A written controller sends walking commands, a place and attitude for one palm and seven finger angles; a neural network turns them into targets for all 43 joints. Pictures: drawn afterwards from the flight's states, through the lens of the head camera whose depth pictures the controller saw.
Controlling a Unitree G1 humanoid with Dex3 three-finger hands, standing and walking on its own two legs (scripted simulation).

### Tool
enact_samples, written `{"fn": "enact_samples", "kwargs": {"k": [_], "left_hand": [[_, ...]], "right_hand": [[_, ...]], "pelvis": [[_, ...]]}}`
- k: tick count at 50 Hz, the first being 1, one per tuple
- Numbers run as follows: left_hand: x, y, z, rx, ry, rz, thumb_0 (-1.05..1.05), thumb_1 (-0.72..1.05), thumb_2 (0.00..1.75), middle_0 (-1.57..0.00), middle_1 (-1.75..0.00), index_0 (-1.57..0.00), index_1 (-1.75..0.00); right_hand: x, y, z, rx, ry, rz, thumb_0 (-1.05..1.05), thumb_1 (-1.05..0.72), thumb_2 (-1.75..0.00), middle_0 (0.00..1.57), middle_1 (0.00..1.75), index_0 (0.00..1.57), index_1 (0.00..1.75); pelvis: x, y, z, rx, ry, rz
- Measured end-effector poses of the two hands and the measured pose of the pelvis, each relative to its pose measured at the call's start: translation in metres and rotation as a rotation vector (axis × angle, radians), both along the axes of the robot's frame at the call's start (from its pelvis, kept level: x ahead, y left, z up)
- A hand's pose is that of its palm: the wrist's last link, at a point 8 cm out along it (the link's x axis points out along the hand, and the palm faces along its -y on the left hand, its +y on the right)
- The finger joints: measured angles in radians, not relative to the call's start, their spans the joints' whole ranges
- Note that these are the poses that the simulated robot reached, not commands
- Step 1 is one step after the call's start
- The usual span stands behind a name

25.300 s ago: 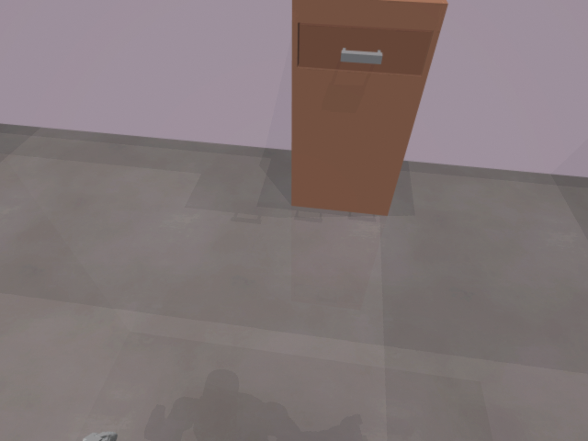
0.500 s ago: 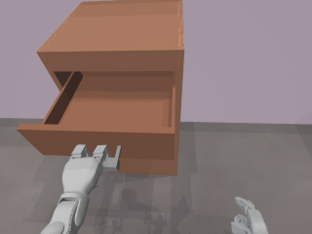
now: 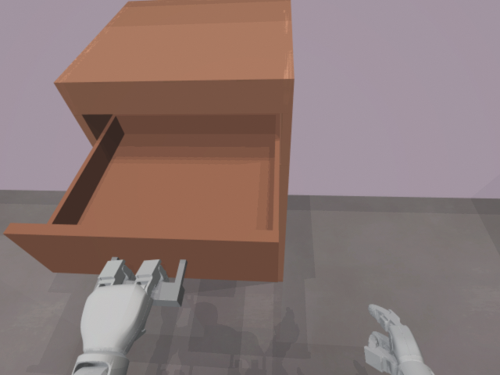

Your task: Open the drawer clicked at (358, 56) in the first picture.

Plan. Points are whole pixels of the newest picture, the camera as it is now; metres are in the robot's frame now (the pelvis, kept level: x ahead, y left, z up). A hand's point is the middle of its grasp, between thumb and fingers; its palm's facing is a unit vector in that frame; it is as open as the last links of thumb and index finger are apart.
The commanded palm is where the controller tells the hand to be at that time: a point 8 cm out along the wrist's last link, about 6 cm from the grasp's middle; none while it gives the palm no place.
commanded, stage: pull the drawer open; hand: left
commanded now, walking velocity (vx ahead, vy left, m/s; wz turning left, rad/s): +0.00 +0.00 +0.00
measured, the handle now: (143, 278) +0.25 +0.21 +0.02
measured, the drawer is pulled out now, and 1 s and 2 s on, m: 0.30 0.30 0.30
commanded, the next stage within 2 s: open the thumb to release the handle in 0.14 s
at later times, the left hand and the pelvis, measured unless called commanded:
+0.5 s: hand (134, 316) +0.20 +0.21 +0.01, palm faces +0.04 -0.11 -0.99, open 7.4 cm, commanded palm +0.17 +0.21 +0.06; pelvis +0.00 +0.00 -0.01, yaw +1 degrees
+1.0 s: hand (134, 316) +0.20 +0.21 +0.01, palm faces +0.03 -0.11 -0.99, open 13.7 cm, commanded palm +0.18 +0.21 +0.06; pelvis -0.01 +0.00 +0.00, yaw +2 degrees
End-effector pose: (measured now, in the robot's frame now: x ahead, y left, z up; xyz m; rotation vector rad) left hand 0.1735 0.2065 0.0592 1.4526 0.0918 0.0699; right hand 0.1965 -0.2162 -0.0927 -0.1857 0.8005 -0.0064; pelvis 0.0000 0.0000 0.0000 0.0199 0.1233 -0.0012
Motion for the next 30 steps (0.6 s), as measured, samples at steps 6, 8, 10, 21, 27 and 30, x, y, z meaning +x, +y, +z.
{"fn": "enact_samples", "kwargs": {"k": [6, 8, 10, 21, 27, 30], "left_hand": [[-0.002, 0.000, 0.000, -0.005, -0.009, 0.008, 0.05, 0.64, 0.75, -0.25, -1.35, -0.39, -1.31], [-0.002, 0.000, -0.001, -0.005, -0.010, 0.008, 0.05, 0.64, 0.75, -0.25, -1.35, -0.39, -1.31], [-0.002, 0.000, -0.001, -0.005, -0.012, 0.008, 0.05, 0.64, 0.75, -0.25, -1.35, -0.39, -1.31], [0.002, 0.005, 0.000, 0.011, -0.048, 0.058, 0.00, 0.56, 0.76, -0.33, -1.33, -0.39, -1.31], [0.001, 0.003, 0.002, 0.007, -0.037, 0.072, 0.00, 0.34, 0.66, -0.35, -1.29, -0.38, -1.29], [0.001, 0.003, 0.002, 0.009, -0.031, 0.067, 0.00, 0.18, 0.59, -0.35, -1.27, -0.36, -1.27]], "right_hand": [[0.005, 0.003, -0.001, 0.014, -0.013, 0.017, 0.01, -0.91, -0.90, 0.20, 0.30, 0.20, 0.30], [0.006, 0.003, -0.002, 0.017, -0.015, 0.019, 0.01, -0.91, -0.90, 0.20, 0.30, 0.20, 0.30], [0.006, 0.004, -0.003, 0.020, -0.016, 0.020, 0.01, -0.91, -0.90, 0.20, 0.30, 0.20, 0.30], [0.004, 0.003, -0.014, 0.000, 0.029, 0.020, 0.01, -0.91, -0.90, 0.20, 0.30, 0.20, 0.30], [0.003, 0.005, -0.010, 0.001, 0.019, 0.029, 0.01, -0.91, -0.90, 0.20, 0.30, 0.20, 0.30], [0.003, 0.005, -0.008, 0.001, 0.009, 0.033, 0.01, -0.91, -0.90, 0.20, 0.30, 0.20, 0.30]], "pelvis": [[0.002, 0.001, -0.004, 0.000, 0.012, -0.004], [0.003, 0.001, -0.005, 0.000, 0.017, -0.007], [0.004, 0.001, -0.007, 0.001, 0.021, -0.009], [0.002, 0.000, -0.008, -0.001, 0.022, 0.011], [-0.001, -0.003, -0.005, 0.001, 0.007, 0.015], [-0.003, -0.004, -0.004, 0.002, 0.001, 0.016]]}}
